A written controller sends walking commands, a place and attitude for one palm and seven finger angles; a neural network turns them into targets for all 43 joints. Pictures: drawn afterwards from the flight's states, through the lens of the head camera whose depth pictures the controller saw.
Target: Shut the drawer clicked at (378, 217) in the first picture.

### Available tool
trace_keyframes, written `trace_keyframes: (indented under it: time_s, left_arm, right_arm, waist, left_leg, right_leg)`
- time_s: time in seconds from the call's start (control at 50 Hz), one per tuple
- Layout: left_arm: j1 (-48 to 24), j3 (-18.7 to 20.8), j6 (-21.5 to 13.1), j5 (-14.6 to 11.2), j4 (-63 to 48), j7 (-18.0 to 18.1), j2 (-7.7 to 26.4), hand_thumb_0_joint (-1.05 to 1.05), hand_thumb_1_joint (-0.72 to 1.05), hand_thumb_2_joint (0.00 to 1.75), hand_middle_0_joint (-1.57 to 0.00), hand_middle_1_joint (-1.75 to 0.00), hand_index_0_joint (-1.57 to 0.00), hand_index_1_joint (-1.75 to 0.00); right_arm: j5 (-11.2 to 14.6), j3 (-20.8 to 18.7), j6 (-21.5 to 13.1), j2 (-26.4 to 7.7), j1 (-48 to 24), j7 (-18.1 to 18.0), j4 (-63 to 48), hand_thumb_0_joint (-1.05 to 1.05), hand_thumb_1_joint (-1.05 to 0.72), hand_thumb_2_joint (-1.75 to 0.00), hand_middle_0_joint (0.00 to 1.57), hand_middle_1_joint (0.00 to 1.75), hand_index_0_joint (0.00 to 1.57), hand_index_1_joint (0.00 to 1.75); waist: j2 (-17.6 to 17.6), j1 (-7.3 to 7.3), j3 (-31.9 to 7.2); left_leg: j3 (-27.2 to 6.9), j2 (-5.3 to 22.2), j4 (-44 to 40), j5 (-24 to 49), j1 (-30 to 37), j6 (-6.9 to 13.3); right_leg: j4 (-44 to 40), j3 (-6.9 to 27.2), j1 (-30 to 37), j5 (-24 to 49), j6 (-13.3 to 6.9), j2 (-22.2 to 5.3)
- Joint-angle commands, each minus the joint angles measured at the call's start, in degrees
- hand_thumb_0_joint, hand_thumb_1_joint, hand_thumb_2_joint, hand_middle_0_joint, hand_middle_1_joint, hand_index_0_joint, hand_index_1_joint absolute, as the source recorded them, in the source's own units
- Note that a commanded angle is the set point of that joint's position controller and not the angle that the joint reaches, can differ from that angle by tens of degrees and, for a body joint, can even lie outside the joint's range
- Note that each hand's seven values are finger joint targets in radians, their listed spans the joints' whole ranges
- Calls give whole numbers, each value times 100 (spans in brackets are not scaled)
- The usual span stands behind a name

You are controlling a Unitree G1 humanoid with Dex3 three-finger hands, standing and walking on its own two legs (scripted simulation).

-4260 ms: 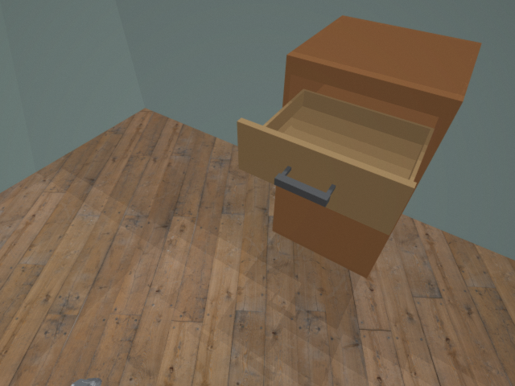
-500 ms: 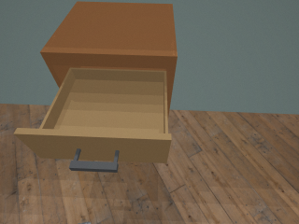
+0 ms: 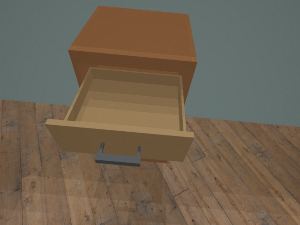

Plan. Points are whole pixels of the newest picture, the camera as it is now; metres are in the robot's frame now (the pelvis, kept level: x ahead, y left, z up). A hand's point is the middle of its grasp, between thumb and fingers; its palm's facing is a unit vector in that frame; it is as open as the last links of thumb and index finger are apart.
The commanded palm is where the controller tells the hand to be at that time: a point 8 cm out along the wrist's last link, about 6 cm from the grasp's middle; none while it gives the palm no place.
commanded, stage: come to a stop and stand still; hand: left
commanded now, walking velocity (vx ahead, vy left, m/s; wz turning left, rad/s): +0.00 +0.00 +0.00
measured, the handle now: (119, 153) +0.32 +0.12 -0.05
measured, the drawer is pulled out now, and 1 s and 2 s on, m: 0.30 0.30 0.30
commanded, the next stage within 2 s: look again from close up in 1.34 s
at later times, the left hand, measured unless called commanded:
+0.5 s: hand out of the picture -0.06 +0.11 -0.18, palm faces +0.05 -0.99 -0.14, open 7.4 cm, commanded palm none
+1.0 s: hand out of the picture -0.04 +0.08 -0.18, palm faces +0.08 -0.99 -0.14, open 7.4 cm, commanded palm none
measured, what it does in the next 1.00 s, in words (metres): steps on the spot: right foot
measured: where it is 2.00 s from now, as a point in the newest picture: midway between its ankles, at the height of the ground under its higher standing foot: outside the picture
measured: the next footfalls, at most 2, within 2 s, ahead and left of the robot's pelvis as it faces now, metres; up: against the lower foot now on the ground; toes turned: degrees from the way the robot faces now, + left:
right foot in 0.04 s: +0.00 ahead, -0.13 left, +0.00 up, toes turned -1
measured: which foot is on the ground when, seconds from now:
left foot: down 0.00-1.00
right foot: up 0.00-0.02, down 0.04-1.00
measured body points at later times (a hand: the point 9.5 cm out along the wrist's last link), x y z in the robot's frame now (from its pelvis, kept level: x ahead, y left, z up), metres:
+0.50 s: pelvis -0.02 -0.03 +0.00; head -0.01 -0.03 +0.45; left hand -0.06 +0.16 -0.16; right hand -0.08 -0.23 -0.16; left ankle +0.03 +0.07 -0.74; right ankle -0.06 -0.13 -0.74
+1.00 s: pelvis +0.01 -0.05 +0.00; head +0.03 -0.05 +0.45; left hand -0.04 +0.13 -0.16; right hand -0.01 -0.25 -0.16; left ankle +0.03 +0.07 -0.74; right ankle -0.06 -0.13 -0.74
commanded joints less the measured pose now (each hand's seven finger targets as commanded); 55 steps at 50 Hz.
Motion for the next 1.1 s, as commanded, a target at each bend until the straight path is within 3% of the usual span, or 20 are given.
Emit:
trace_keyframes:
  time_s: [0.0,0.02,0.04,0.06,0.08,0.2,0.34,0.68,0.86,0.92,1.08]
  left_arm:
    - [736,-70,-213,22,107,30,226,0,90,90,-20,-30,-20,-30]
    - [663,-78,-248,10,119,30,317,0,90,90,-20,-30,-20,-30]
    - [721,-91,-270,14,145,27,335,0,90,90,-20,-30,-20,-30]
    - [654,-96,-324,15,208,13,295,0,90,90,-20,-30,-20,-30]
    - [551,-127,-368,-1,213,14,208,0,90,90,-20,-30,-20,-30]
    - [676,-159,-341,-25,331,22,95,0,90,90,-20,-30,-20,-30]
    - [882,-153,-342,-37,402,30,3,0,90,90,-20,-30,-20,-30]
    - [1005,-152,-421,-70,404,75,-245,0,90,90,-20,-30,-20,-30]
    - [1097,-168,-442,-61,407,84,-254,0,90,90,-20,-30,-20,-30]
    - [1117,-168,-453,-58,401,81,-220,0,90,90,-20,-30,-20,-30]
    - [1117,-160,-459,-59,423,99,-132,0,90,90,-20,-30,-20,-30]
  right_arm:
    - [62,-115,-20,-658,505,-13,74,0,-90,-90,20,30,20,30]
    - [84,-91,-19,-551,555,4,135,0,-90,-90,20,30,20,30]
    - [74,-73,-35,-525,582,27,163,0,-90,-90,20,30,20,30]
    - [51,-76,-38,-504,590,24,198,0,-90,-90,20,30,20,30]
    - [55,-78,-54,-538,668,16,243,0,-90,-90,20,30,20,30]
    - [50,9,-22,-528,825,14,512,0,-90,-90,20,30,20,30]
    - [32,33,1,-387,1189,-4,676,0,-90,-90,20,30,20,30]
    - [28,71,-71,-67,1550,-63,823,0,-90,-90,20,30,20,30]
    - [38,93,-95,-127,1311,-83,754,0,-90,-90,20,30,20,30]
    - [48,106,-89,-150,1273,-83,745,0,-90,-90,20,30,20,30]
    - [37,123,-94,-230,1130,-105,696,0,-90,-90,20,30,20,30]
  waist:
    - [353,-107,119]
    - [401,-171,269]
    - [671,-184,137]
    - [30,-237,11]
    - [-269,-298,-37]
    - [162,-254,480]
    - [211,-213,611]
    - [139,-205,512]
    - [240,-177,461]
    - [63,-166,460]
    - [129,-178,171]
  left_leg:
    - [-1359,1075,-943,-714,67,-114]
    - [-1271,901,-956,-715,73,-267]
    - [-1199,800,-961,-582,428,-369]
    - [-1058,757,-722,-37,737,-368]
    - [-984,804,-612,276,936,-341]
    - [-1021,788,-929,-492,687,-356]
    - [-1016,720,-888,-650,417,-367]
    - [-855,793,-442,381,473,-345]
    - [-833,833,-301,809,649,-325]
    - [-809,830,-274,849,633,-320]
    - [-718,808,-91,1236,757,-347]
  right_leg:
    - [-1806,287,260,1061,-161,-265]
    - [-1926,490,105,998,-275,-434]
    - [-1884,518,-114,926,-314,-508]
    - [-1869,533,-249,1189,-292,-416]
    - [-1925,527,-308,1299,-252,-448]
    - [-2072,479,-524,571,-215,-399]
    - [-2102,464,-510,343,-267,-369]
    - [-2002,471,-326,1146,-330,-359]
    - [-1978,476,-217,1705,-300,-366]
    - [-1995,444,-115,1915,-282,-366]
    - [-1854,389,260,3019,-229,-447]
